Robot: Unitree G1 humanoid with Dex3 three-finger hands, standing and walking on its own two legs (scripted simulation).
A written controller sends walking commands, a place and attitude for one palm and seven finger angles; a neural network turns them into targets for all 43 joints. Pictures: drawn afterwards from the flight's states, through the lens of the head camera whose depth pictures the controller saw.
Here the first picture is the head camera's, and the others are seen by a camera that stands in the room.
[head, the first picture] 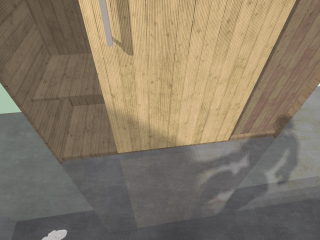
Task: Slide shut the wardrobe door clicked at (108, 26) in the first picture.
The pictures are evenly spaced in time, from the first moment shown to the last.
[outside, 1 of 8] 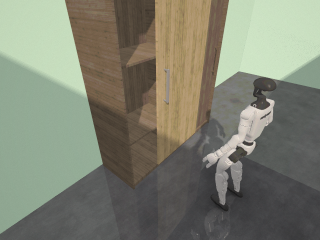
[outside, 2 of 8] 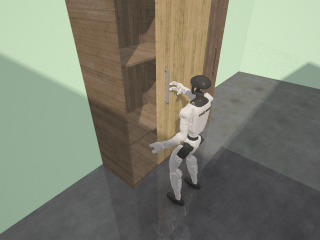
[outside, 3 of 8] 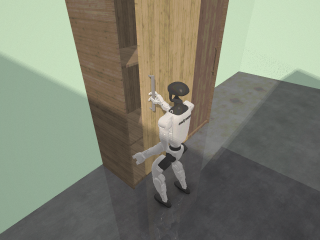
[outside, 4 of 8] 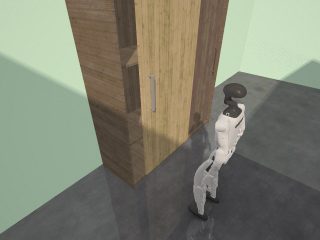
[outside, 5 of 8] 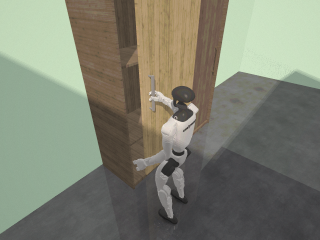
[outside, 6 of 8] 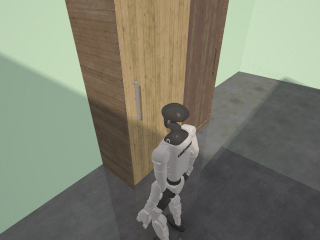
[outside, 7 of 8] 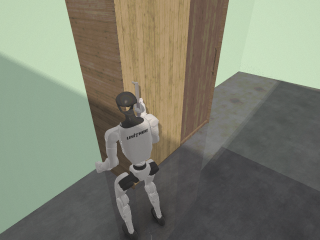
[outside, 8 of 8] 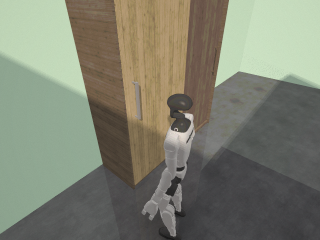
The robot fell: no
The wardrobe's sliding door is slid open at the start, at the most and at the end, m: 0.39 0.39 0.00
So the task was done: yes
